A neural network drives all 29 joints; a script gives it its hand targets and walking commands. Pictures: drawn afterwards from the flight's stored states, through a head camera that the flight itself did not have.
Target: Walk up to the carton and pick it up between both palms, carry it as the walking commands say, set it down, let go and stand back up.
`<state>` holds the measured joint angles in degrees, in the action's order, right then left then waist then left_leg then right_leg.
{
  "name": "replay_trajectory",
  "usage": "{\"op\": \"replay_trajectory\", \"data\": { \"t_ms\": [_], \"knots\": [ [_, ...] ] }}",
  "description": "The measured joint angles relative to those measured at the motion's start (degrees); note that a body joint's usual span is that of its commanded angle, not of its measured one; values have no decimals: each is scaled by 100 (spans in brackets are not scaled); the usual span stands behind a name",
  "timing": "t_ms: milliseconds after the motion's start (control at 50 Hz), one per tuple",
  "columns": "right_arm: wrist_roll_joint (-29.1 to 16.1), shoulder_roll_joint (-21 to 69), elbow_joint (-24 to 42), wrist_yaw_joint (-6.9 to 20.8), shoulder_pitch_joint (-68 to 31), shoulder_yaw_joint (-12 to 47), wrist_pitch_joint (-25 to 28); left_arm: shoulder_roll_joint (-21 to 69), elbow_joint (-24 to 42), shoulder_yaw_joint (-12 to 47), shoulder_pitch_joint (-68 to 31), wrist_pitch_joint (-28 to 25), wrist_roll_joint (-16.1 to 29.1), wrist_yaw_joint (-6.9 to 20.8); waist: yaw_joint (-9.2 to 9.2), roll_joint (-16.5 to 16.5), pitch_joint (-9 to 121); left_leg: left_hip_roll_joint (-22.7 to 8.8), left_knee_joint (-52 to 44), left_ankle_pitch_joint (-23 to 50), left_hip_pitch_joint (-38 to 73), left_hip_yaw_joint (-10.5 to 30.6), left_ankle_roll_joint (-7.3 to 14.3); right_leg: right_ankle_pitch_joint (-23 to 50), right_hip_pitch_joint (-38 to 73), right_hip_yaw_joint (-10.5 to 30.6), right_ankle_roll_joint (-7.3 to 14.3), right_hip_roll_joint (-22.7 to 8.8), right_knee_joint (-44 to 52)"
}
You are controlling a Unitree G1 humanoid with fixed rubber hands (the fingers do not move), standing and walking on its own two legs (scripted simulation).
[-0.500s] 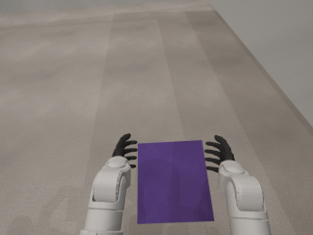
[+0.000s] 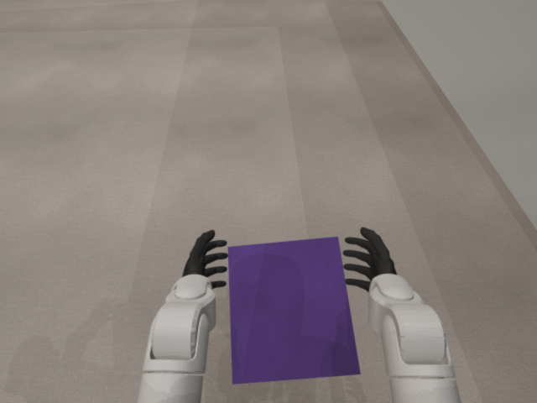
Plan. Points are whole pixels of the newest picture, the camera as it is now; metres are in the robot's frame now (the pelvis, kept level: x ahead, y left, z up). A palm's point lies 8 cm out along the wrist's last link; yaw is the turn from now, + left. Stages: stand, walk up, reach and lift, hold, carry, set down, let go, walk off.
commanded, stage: carry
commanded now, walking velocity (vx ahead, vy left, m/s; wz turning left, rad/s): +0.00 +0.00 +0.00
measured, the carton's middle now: (289, 308) +0.30 +0.00 -0.07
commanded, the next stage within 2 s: none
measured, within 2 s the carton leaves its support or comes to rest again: neither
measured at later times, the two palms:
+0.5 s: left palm (238, 158) +0.57 +0.10 +0.01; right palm (368, 152) +0.58 -0.16 +0.03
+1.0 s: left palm (260, 77) +0.88 +0.07 +0.01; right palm (359, 70) +0.90 -0.19 +0.02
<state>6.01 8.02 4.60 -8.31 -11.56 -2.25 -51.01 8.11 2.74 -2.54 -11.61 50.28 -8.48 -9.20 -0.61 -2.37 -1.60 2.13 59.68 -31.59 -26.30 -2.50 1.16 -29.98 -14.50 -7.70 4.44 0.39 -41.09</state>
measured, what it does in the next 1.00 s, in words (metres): walks ahead: left foot, then right foot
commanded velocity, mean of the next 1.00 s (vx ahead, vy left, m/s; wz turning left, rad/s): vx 0.00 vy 0.00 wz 0.00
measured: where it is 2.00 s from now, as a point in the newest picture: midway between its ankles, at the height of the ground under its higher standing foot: (294, 222)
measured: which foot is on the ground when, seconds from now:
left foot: up 0.00-0.04, down 0.06-0.30, up 0.32-0.42, down 0.44-0.66, up 0.68-0.96, down 0.98-1.00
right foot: down 0.00-0.06, up 0.08-0.22, down 0.24-0.48, up 0.50-0.64, down 0.66-0.98, up 1.00-1.00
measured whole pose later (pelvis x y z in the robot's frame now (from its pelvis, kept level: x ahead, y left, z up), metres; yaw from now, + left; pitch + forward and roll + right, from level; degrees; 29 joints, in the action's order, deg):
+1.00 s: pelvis +0.59 -0.07 -0.01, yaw -1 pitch +1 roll +2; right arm 12.6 8.8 -10.4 -7.2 -15.0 -4.8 -37.8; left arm 7.9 -6.0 -3.8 -11.4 40.3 -10.1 -6.7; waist -3.3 -3.9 -2.5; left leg 2.9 40.8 -9.3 -28.1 -8.1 5.5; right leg -31.9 -7.0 -5.6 3.5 2.5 -46.3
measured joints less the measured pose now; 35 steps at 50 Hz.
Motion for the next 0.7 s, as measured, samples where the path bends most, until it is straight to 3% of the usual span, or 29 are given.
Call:
{"op": "replay_trajectory", "data": {
  "t_ms": [40,60,120,160,220,260,300,360,420,460,480,520,560,600,640,660,680,700],
  "knots": [
    [162,29,-249,37,-153,-75,100,2,-49,6,-17,-21,-10,18,-113,-54,-47,-35,-1455,770,-35,-94,41,-106,282,-26,0,18,77],
    [252,53,-487,60,-243,-115,199,-2,-148,-23,-24,-59,-32,34,-175,-106,-60,-43,-1904,1531,76,-191,94,-152,348,-26,-26,-16,-120],
    [387,83,-1046,68,-376,-113,359,-27,-250,-103,99,-84,6,51,-305,-223,17,-71,-1867,1080,485,-481,177,-85,27,400,-256,-48,-1381],
    [458,103,-1287,85,-451,-257,407,-11,-538,-167,5,-141,13,128,-225,-80,136,-88,-2008,881,705,-499,171,-260,-156,583,-272,-13,-1516],
    [478,117,-1156,42,-507,-312,449,28,-647,-259,-211,-271,-11,178,-89,163,183,-123,-2228,717,947,-524,147,-157,-292,679,-410,-79,-282],
    [565,120,-1217,34,-520,-339,603,72,-897,-328,-365,-469,-116,216,42,389,209,-219,-2156,547,1069,-499,102,595,-152,546,-303,-70,310],
    [535,69,-1150,16,-334,-343,705,87,-1092,-271,-421,-599,-131,249,165,505,348,-289,-1688,810,898,-418,-25,354,49,405,-269,-48,466],
    [72,-3,-298,-76,5,-184,547,64,-578,-76,-329,-566,-29,80,268,151,274,-89,-750,293,516,-411,-73,-128,335,305,-287,-271,358],
    [-9,11,-168,-14,-73,-151,463,42,-352,-20,-217,-549,-169,27,264,-180,231,43,-1191,548,317,-533,17,-518,670,267,-274,-347,183],
    [161,61,-745,111,-287,-161,597,14,-516,-117,-111,-589,-303,61,133,-372,272,71,-1605,556,594,-734,232,-562,592,350,-312,-404,-617],
    [243,89,-1102,152,-397,-136,641,-4,-650,-196,-26,-599,-333,55,51,-411,305,27,-1575,336,763,-833,240,-169,328,464,-391,-403,-1403],
    [439,111,-1694,227,-480,-104,785,-35,-959,-303,162,-674,-331,135,-29,-251,349,-127,-1540,-16,1142,-915,162,-450,-143,644,-381,-183,-2672],
    [544,93,-1986,200,-413,-120,956,-43,-1246,-344,228,-796,-193,211,-4,-71,371,-155,-1748,-167,1502,-857,55,-883,-625,607,-278,-83,-3073],
    [469,56,-1632,65,-261,-51,1008,-46,-990,-262,244,-822,30,171,91,97,202,-154,-1924,-268,1786,-750,16,-1041,-1162,539,-230,-27,-2748],
    [430,35,-1286,15,-148,-5,1116,-35,-841,-207,159,-940,24,160,180,241,10,-186,-1982,-404,2076,-671,-35,-206,-1461,433,-192,-10,-1561],
    [458,27,-1254,41,-119,-30,1210,-18,-980,-222,58,-1072,-72,202,229,301,-47,-239,-1740,-439,2122,-630,-59,779,-1428,360,-160,-7,-895],
    [486,15,-1321,77,-86,-133,1332,7,-1256,-220,-63,-1209,-171,250,282,434,-81,-356,-1160,-357,2002,-498,-110,908,-1259,219,-75,18,-857],
    [418,3,-1266,60,-26,-200,1337,21,-1358,-186,-124,-1217,-167,239,292,495,-95,-353,-464,-36,1778,-312,-178,508,-1103,141,13,32,-896]
  ]
}}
